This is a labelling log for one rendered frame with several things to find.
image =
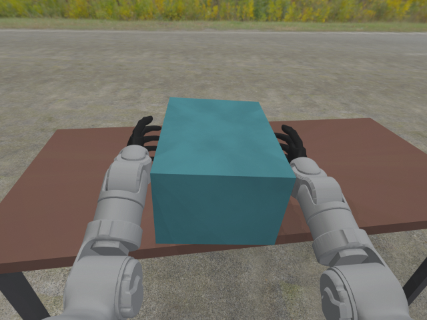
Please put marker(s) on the left robot hand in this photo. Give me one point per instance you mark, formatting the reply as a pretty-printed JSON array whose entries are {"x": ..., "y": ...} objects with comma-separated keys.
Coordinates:
[{"x": 138, "y": 138}]

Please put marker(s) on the right robot hand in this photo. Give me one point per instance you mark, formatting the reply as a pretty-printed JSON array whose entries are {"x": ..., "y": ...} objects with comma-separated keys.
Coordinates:
[{"x": 294, "y": 147}]

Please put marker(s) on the left robot forearm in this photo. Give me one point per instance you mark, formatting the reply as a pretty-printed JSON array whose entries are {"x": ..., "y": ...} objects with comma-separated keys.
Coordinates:
[{"x": 115, "y": 229}]

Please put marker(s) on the robot right upper arm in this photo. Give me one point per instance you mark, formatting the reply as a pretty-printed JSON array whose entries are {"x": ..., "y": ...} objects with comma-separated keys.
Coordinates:
[{"x": 366, "y": 291}]

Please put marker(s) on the table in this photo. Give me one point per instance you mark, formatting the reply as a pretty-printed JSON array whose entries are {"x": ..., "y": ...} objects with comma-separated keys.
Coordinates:
[{"x": 44, "y": 217}]

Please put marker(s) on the carton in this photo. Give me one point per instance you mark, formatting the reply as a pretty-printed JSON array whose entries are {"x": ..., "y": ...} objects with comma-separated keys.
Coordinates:
[{"x": 219, "y": 175}]

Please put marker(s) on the right robot forearm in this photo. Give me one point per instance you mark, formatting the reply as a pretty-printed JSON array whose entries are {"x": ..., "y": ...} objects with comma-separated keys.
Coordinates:
[{"x": 337, "y": 237}]

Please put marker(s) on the robot left upper arm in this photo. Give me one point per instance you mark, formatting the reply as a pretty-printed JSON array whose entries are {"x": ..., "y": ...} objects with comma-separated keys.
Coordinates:
[{"x": 103, "y": 288}]

